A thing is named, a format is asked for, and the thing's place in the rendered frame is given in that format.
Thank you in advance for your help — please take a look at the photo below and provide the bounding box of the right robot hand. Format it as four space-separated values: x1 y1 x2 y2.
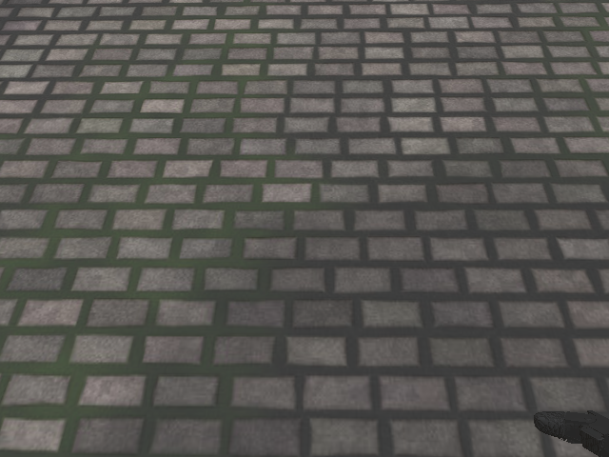
534 410 609 457

